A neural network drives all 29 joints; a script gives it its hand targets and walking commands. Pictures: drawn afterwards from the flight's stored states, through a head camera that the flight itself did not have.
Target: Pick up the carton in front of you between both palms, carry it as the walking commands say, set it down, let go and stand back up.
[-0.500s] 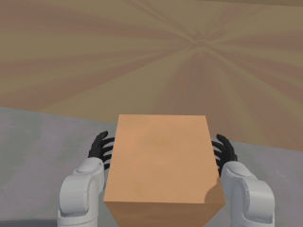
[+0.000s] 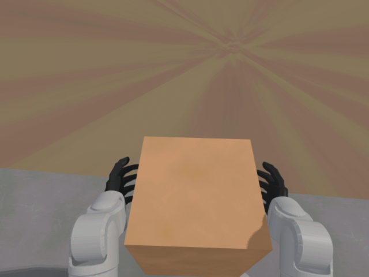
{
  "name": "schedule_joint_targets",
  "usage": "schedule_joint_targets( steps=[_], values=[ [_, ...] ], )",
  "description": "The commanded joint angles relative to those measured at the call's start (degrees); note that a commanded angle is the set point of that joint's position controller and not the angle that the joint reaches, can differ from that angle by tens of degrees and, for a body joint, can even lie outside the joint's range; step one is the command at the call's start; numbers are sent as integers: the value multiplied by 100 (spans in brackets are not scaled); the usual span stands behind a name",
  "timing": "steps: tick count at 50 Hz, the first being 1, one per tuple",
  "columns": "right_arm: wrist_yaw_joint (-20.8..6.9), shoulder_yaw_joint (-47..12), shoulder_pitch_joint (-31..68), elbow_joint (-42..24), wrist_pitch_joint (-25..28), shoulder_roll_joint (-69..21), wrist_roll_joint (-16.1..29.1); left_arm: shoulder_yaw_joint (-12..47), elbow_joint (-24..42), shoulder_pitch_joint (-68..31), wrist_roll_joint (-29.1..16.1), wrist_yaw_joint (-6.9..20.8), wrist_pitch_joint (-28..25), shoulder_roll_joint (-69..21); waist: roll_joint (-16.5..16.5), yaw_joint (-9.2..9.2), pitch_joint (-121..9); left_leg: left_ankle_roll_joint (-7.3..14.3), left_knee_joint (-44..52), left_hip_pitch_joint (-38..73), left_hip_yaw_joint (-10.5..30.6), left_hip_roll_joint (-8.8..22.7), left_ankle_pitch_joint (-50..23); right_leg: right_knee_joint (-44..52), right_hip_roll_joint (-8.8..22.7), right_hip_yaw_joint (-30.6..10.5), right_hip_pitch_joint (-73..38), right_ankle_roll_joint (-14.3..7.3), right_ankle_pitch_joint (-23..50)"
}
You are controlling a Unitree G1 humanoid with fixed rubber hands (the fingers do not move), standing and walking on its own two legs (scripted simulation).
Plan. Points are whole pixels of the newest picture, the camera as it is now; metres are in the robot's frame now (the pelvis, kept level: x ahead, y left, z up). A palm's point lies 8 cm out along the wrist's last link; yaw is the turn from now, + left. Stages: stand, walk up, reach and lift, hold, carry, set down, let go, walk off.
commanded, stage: carry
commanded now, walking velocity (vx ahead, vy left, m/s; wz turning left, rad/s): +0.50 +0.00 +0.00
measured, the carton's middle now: (194, 211) +0.25 -0.01 +0.01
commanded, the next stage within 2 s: none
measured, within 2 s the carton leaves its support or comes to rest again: neither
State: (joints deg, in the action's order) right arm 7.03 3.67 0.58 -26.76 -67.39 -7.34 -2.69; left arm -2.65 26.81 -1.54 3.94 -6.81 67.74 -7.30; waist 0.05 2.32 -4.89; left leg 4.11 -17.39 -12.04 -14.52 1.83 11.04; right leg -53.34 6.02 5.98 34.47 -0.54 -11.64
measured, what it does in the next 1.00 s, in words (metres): walks ahead: right foot, then left foot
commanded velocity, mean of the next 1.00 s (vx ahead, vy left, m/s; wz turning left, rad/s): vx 0.50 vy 0.00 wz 0.00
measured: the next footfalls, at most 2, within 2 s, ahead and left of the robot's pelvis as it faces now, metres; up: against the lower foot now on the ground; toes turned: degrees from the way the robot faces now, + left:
right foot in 0.24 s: +0.37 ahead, -0.12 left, +0.00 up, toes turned -10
left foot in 0.74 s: +0.70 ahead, +0.10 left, +0.00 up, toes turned +14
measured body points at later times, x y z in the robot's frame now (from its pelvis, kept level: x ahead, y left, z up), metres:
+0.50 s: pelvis +0.35 -0.04 +0.00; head +0.36 -0.06 +0.45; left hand +0.59 +0.13 +0.08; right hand +0.61 -0.17 +0.07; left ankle +0.35 +0.11 -0.68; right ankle +0.33 -0.11 -0.75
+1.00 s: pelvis +0.67 +0.03 -0.01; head +0.72 +0.05 +0.44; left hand +1.02 +0.19 +0.12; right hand +1.02 -0.12 +0.13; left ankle +0.66 +0.09 -0.75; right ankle +0.69 -0.11 -0.65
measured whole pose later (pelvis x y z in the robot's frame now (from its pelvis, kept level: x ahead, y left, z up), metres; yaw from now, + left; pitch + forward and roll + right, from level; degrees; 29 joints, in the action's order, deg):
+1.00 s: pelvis +0.67 +0.03 -0.01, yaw +2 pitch +5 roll -1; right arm 9.8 13.2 30.8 -17.8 -72.0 -4.9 0.0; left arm -12.8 17.8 -31.9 1.3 -9.5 72.6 -4.6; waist -1.3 2.2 0.9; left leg 5.7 -25.1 -17.3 -12.5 0.8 14.2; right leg -67.4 4.8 2.7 40.1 -2.7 -15.0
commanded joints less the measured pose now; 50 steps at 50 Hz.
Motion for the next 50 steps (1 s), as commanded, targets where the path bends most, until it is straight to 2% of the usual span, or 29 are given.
schedule_joint_targets(
  steps=[1, 5, 9, 11, 12, 13, 14, 15, 16, 17, 18, 19, 20, 22, 27, 30, 33, 35, 36, 37, 38, 39, 40, 41, 42, 43, 45, 47, 50],
  values=[
    [-1236, -4155, 2457, -634, 99, -4979, 1962, 3921, 395, -2021, -1573, 976, -171, -5159, 612, -132, -1037, 344, 949, 1493, 1225, 1404, -731, 935, 48, 121, 472, 80, 521],
    [-1170, -3981, 2216, -713, -4, -4649, 1851, 3948, 652, -2025, -1668, 927, -44, -4878, 742, -111, -603, 292, 812, 1640, 781, 1244, -1560, 1829, -105, 443, 335, 62, 927],
    [-1047, -3794, 2150, -710, -174, -4347, 1700, 3916, 759, -2165, -1807, 917, 154, -4544, 882, -103, -238, 209, 571, 1744, 538, 1233, -2184, 2362, -205, 697, -89, -101, 1001],
    [-999, -3763, 2247, -761, -250, -4256, 1672, 3843, 724, -2140, -1870, 918, 224, -4431, 895, -209, -539, 47, -349, 1630, 206, 1122, -3264, 2561, -535, 1035, -1205, -174, 710],
    [-979, -3763, 2249, -784, -290, -4224, 1672, 3786, 674, -2116, -1882, 922, 248, -4400, 687, -287, -858, -121, -1290, 1239, -62, 900, -3440, 2696, -780, 1228, -2278, -188, 412],
    [-964, -3758, 2333, -810, -322, -4156, 1682, 3733, 657, -2067, -1877, 930, 273, -4373, 287, -418, -1282, -267, -2472, 303, 31, 748, -2308, 2755, -203, 465, -3578, -232, -11],
    [-950, -3832, 2397, -968, -373, -4219, 1685, 3671, 533, -2166, -1865, 952, 257, -4329, -1339, -444, -1903, -592, -4499, -1514, 275, 145, -757, 3401, 1503, -2460, -4994, -1104, -1249],
    [-980, -3861, 2484, -956, -386, -4258, 1752, 3712, 431, -2003, -1950, 974, 250, -4537, -1818, -417, -1701, -558, -5439, -2523, 809, -269, 1500, 4197, 1863, -3677, -5022, -1361, -299],
    [-1009, -3955, 2492, -829, -343, -4539, 1788, 3756, 584, -2108, -1991, 1015, 236, -4712, -1330, -367, -1707, -368, -6013, -2741, 1295, 138, 1487, 3982, 1829, -2963, -4906, -1302, 582],
    [-1050, -3976, 2505, -802, -284, -4764, 1807, 3820, 577, -2182, -2028, 1051, 187, -4973, -721, -356, -1768, -264, -6004, -2733, 1420, 360, 1231, 3793, 1703, -2442, -4607, -1173, 1206],
    [-1081, -4018, 2514, -740, -219, -5015, 1811, 3881, 632, -2297, -2037, 1079, 123, -5187, -209, -322, -1631, -227, -5591, -2604, 1464, 577, 855, 3832, 1549, -1887, -4139, -960, 1475],
    [-1099, -4050, 2484, -703, -152, -5192, 1798, 3939, 669, -2392, -2046, 1102, 64, -5314, -250, -294, -1592, -237, -5129, -2402, 1474, 689, 567, 3981, 1418, -1455, -3841, -740, 1238],
    [-1102, -4074, 2443, -673, -89, -5301, 1757, 3979, 683, -2392, -2064, 1127, 15, -5383, -396, -299, -1587, -259, -4835, -2246, 1316, 623, 394, 4089, 1299, -1133, -3694, -623, 1088],
    [-1078, -4106, 2290, -605, 16, -5367, 1662, 4002, 694, -2290, -2064, 1183, -48, -5345, -586, -310, -1456, -334, -4243, -2245, 1095, 555, 186, 4277, 1151, -714, -3559, -610, 826],
    [-975, -4153, 2293, -820, 60, -5070, 1607, 3957, 810, -2145, -2032, 1198, -71, -4911, -774, -311, -856, -487, -2519, -2593, 635, 464, -541, 4444, 871, -50, -3737, -645, 1310],
    [-907, -4166, 2678, -1117, -40, -4705, 1745, 3829, 1007, -2380, -2016, 1095, 2, -4509, -825, -326, -554, -417, -1717, -2333, 370, 293, -879, 4390, 734, 263, -3716, -609, 1674],
    [-801, -4035, 3304, -1257, -223, -4091, 1897, 3650, 1072, -2901, -2013, 892, 147, -3950, -947, -336, -321, -253, -1368, -1979, 295, 225, -1124, 4227, 780, 361, -3730, -568, 1790],
    [-690, -3801, 3608, -1052, -360, -3574, 1927, 3510, 933, -3334, -1999, 721, 281, -3506, -936, -249, -567, -148, -1342, -1236, 126, 59, -815, 3430, 732, 552, -3760, -482, 2463],
    [-625, -3639, 3711, -863, -414, -3321, 1902, 3426, 838, -3563, -1970, 629, 351, -3272, -741, -99, -838, -124, -1160, -412, -128, -225, -525, 2521, 508, 809, -3547, -372, 2822],
    [-554, -3441, 3825, -639, -463, -3058, 1851, 3317, 727, -3823, -1924, 532, 423, -3031, -283, 110, -1261, -119, -1107, 776, 27, -226, -62, 1265, 221, 857, -2930, -268, 2393],
    [-483, -3227, 4055, -498, -519, -2750, 1768, 3242, 610, -4064, -1927, 435, 500, -2963, 926, 159, -1836, 306, -748, 2003, 2376, 1340, 726, -472, -171, 685, -1531, -26, 699],
    [-420, -3179, 4267, -253, -548, -2770, 1860, 3196, 474, -4335, -1996, 362, 558, -2943, 2138, 166, -2085, 977, 222, 2834, 4563, 2125, 1039, -1878, -913, 145, 92, 33, -1689],
    [-394, -3164, 4598, -277, -567, -2905, 1980, 3153, 403, -4761, -2082, 305, 562, -3064, 1671, 129, -1998, 981, 250, 2699, 4229, 2132, 559, -2661, -583, -494, 497, -108, -1671],
    [-389, -3190, 4928, -296, -557, -3134, 2106, 3136, 346, -5052, -2158, 274, 567, -3240, 1246, 145, -2023, 938, -23, 2450, 3747, 1980, -118, -2852, -385, -636, 653, -254, -1426],
    [-402, -3187, 5263, -275, -543, -3342, 2183, 3075, 191, -5314, -2181, 255, 540, -3455, 499, 109, -1853, 724, -136, 1964, 3093, 1778, -590, -2578, -155, -691, 578, -324, -1049],
    [-422, -3230, 5607, -260, -515, -3541, 2252, 3034, 52, -5427, -2159, 253, 522, -3616, 463, 31, -1914, 694, -106, 1665, 2760, 1741, -667, -2342, -41, -729, 479, -328, -815],
    [-476, -3204, 6051, -57, -459, -3790, 2292, 2992, -208, -5760, -2046, 266, 471, -3760, 571, -37, -1985, 624, -32, 1431, 2235, 1556, -749, -2091, -59, -556, 392, -283, -540],
    [-501, -3118, 6394, 227, -425, -3819, 2250, 2912, -527, -6049, -1919, 259, 415, -3790, 531, -73, -1952, 688, 20, 1477, 1953, 1473, -875, -1766, -58, -453, 677, -236, -366],
    [-460, -2923, 6794, 716, -393, -3707, 2136, 2751, -979, -6538, -1803, 216, 368, -3748, 576, 10, -1799, 818, -3, 1749, 1661, 1388, -1242, -1163, -47, -268, 1230, -185, -104]
  ],
)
